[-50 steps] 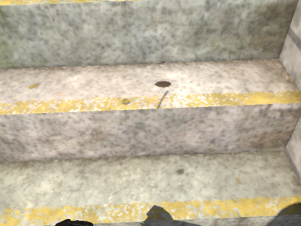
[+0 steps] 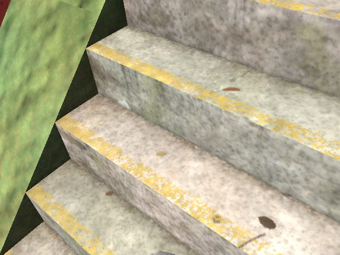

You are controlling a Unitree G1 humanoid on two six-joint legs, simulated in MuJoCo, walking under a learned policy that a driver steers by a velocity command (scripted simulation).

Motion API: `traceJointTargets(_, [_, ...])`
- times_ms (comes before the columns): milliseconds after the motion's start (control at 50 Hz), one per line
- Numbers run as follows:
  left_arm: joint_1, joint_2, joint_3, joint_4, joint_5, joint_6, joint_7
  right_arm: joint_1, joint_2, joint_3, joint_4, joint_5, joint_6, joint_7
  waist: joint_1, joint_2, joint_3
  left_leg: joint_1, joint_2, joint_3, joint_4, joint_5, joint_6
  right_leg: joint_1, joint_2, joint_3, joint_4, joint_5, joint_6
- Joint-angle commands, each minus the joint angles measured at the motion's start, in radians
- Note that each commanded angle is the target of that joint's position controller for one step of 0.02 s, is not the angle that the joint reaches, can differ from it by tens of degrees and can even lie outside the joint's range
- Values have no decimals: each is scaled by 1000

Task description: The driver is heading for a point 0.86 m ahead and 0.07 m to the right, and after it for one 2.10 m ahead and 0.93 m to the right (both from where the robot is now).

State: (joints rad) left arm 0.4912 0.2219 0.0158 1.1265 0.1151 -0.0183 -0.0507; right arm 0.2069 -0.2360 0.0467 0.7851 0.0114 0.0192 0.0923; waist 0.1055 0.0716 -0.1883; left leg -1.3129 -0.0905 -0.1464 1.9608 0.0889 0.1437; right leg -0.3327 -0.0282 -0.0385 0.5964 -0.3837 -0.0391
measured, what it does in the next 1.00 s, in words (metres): climbs: left foot, then right foot 0.21 m higher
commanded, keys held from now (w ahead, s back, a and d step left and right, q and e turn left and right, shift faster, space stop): w+q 0.20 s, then w+e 0.80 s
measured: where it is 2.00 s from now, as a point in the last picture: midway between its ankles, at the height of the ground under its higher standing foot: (201, 197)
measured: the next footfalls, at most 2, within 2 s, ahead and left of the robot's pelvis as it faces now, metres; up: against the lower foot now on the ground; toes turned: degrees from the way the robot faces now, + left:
left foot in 0.38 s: +0.22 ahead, +0.31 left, +0.00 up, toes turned +20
right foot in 0.78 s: +0.29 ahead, +0.08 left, +0.21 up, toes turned +3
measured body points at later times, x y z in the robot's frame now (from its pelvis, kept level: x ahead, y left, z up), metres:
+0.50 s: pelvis +0.14 +0.18 -0.01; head +0.14 +0.17 +0.44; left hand +0.07 +0.39 -0.17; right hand +0.32 -0.04 -0.14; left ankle +0.19 +0.30 -0.73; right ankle +0.04 -0.01 -0.51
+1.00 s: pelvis +0.28 +0.17 +0.05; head +0.27 +0.16 +0.50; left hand +0.43 +0.42 -0.05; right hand +0.42 -0.14 -0.05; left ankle +0.20 +0.30 -0.71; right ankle +0.25 +0.08 -0.51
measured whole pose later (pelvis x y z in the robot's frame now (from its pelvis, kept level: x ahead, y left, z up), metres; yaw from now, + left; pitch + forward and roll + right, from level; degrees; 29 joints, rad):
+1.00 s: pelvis +0.28 +0.17 +0.05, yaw -5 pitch +9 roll -9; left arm 0.22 0.26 -0.04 0.75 -0.03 0.01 -0.07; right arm 0.14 -0.40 -0.07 0.83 -0.14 -0.01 0.10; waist 0.06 0.19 -0.23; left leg -0.17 0.31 0.26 0.27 -0.12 0.20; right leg -0.87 0.25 -0.12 1.50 -0.80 -0.09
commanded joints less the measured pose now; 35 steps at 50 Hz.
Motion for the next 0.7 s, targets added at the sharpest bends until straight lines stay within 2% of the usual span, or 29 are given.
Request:
traceJointTargets(20, [-135, 20, -33, -45, 22, -76, 23, -81, -29, 8, -52, -23, 5, 21, -76, -165, 176, -330, 111, 0, 107, 58, 39, 62, -275, 323, -342, -207, -197])
traceJointTargets(80, [-7, -8, -59, 16, 52, -102, 29, -179, -20, 21, -71, -29, 8, 17, -39, -179, 212, -360, 201, 62, 122, 30, 74, 91, -297, 227, -378, -202, -161])
traceJointTargets(120, [75, -28, -76, 46, 57, -107, 35, -223, -7, 27, -72, -35, 6, 20, -13, -186, 235, -366, 252, 89, 48, 26, 98, 141, -314, 165, -399, -150, -143])
traceJointTargets(160, [104, -37, -89, 50, 60, -113, 46, -262, -4, 24, -77, -42, 3, 29, -7, -178, 233, -257, 305, 147, -72, 44, 108, 116, -315, 75, -415, -97, -121])
traceJointTargets(200, [90, -29, -100, 40, 64, -117, 57, -311, 13, 21, -96, -57, 3, 36, -10, -177, 230, -20, 328, 209, -249, 70, 110, 24, -297, -33, -438, -78, -95])
traceJointTargets(220, [45, -22, -95, 18, 49, -112, 58, -349, 12, 22, -112, -61, 1, 40, -17, -153, 225, 195, 327, 250, -423, 56, 96, -82, -274, -73, -453, -65, -89])
traceJointTargets(240, [31, -13, -90, -1, 26, -112, 57, -378, 13, 16, -118, -66, 4, 40, -18, -165, 225, 415, 309, 289, -578, 45, 67, -175, -259, -95, -478, -61, -95])
traceJointTargets(260, [63, 9, -74, -6, 1, -114, 55, -391, 9, 8, -108, -66, 9, 37, -2, -214, 222, 551, 276, 315, -732, 20, 24, -149, -249, -89, -487, -44, -102])
traceJointTargets(280, [83, 44, -58, -9, -15, -112, 49, -402, -3, -1, -102, -73, 13, 31, 7, -261, 247, 612, 239, 325, -873, -35, -10, -66, -258, -62, -496, -17, -111])
traceJointTargets(300, [57, 91, -36, -34, -24, -109, 39, -414, -34, -15, -110, -82, 6, 22, 6, -269, 266, 632, 191, 324, -1020, -140, -32, 50, -269, -35, -475, 65, -111])
traceJointTargets(320, [9, 134, -8, -60, -47, -97, 20, -416, -71, -35, -115, -93, -16, 9, -10, -266, 264, 641, 147, 314, -1238, -231, -54, 210, -272, -33, -390, 161, -98])
traceJointTargets(340, [-16, 161, 9, -74, -38, -77, -10, -313, -88, -53, -89, -77, -42, 3, -70, -238, 215, 781, 114, 340, -1480, -181, -53, 292, -257, -72, -228, 281, -80])
traceJointTargets(360, [113, 165, 41, -48, -117, -58, 63, -42, -51, -55, -14, -23, -98, -11, -112, -171, 234, 1071, 82, 352, -1558, -315, -95, 207, -223, -45, -18, 454, -66])
traceJointTargets(380, [156, 145, 36, -56, -110, -61, 79, 72, -57, -63, 12, -9, -127, -31, -161, -152, 133, 1296, 194, 218, -1458, -267, -173, 63, -203, -24, 157, 280, -46])
traceJointTargets(400, [402, -253, -76, -95, 55, -77, -21, 447, -303, -126, 202, -47, -134, -36, -108, 318, -553, 2147, 562, -231, -1449, 272, 219, -290, 28, 48, 436, -133, 13])
traceJointTargets(420, [197, -177, -40, -124, -7, -89, -80, 589, -332, -170, 265, -70, -112, -36, -238, 265, -309, 1963, 606, -526, -1678, -170, 167, -510, 68, 147, 769, -139, -17])
traceJointTargets(440, [25, -135, -11, -96, -45, -82, -74, 537, -303, -170, 324, -88, -108, -19, -257, 197, 45, 1536, 534, -378, -1649, -419, 59, -607, 52, 192, 1170, -9, -44])
traceJointTargets(460, [5, -131, 1, -66, -69, -80, -64, 305, -231, -151, 271, -95, -110, -29, -174, 150, 181, 1181, 481, -208, -1585, -497, 40, -649, -11, 166, 1406, 86, -71])
traceJointTargets(480, [10, -143, -6, -68, -67, -92, -75, 141, -144, -114, 195, -79, -93, -54, -102, 189, 114, 1043, 463, -137, -1561, -462, 34, -609, -12, 176, 1606, 151, -130])
traceJointTargets(500, [-79, -135, -7, -102, -58, -99, -89, -1, -39, -80, 155, -79, -70, -49, -56, 85, 106, 936, 485, -141, -1590, -468, 32, -624, -5, 186, 1806, 199, -173])
traceJointTargets(520, [-95, -127, -13, -133, -69, -88, -97, -42, 13, -60, 141, -79, -63, -44, -35, 53, 89, 912, 515, -163, -1623, -481, 53, -702, 7, 189, 1945, 208, -199])
traceJointTargets(540, [-109, -146, -25, -170, -90, -70, -97, -51, 33, -47, 157, -88, -66, -49, -25, 38, 111, 927, 546, -147, -1660, -447, 83, -828, 25, 190, 2072, 169, -225])
traceJointTargets(560, [-111, -161, -35, -184, -109, -55, -101, -29, 16, -51, 196, -93, -69, -51, -24, 28, 154, 950, 560, -104, -1702, -420, 106, -937, 39, 195, 2139, 135, -245])
traceJointTargets(600, [-202, -128, -41, -260, -112, -37, -106, 35, 23, -40, 277, -125, -93, -43, -13, -79, 237, 996, 600, -4, -1752, -281, 103, -1107, 31, 225, 2174, 160, -276])
traceJointTargets(620, [-228, -88, -30, -293, -110, -37, -105, -27, 21, -37, 255, -135, -106, -35, 30, -111, 220, 926, 546, 114, -1754, -258, 67, -1040, 24, 197, 2053, 227, -284])
traceJointTargets(640, [-224, -62, -14, -294, -115, -41, -100, -185, -20, -44, 203, -139, -107, -27, 88, -115, 195, 765, 433, 283, -1800, -271, 42, -859, 33, 136, 1869, 289, -276])
traceJointTargets(660, [-218, -17, 2, -301, -124, -36, -104, -280, -86, -54, 149, -138, -109, -15, 123, -75, 171, 590, 352, 385, -1863, -262, 59, -644, 43, 72, 1754, 367, -245])
traceJointTargets(680, [-275, 54, 18, -319, -126, -29, -99, -264, -128, -60, 133, -131, -115, -9, 108, -56, 166, 563, 331, 420, -1915, -274, 80, -563, 34, 29, 1608, 343, -196])
traceJointTargets(700, [-299, 85, 20, -311, -125, -22, -89, -174, -148, -62, 139, -123, -112, -12, 72, -47, 140, 673, 328, 425, -1929, -220, 94, -581, 31, -28, 1467, 302, -161])
Velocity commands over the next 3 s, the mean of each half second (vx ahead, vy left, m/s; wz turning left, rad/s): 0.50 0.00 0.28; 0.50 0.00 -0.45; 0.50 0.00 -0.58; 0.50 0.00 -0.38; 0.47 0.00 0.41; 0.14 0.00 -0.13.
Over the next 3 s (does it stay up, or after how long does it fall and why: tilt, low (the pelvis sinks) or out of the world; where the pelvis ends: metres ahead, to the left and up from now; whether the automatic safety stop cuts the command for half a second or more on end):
stays up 0.91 0.06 0.65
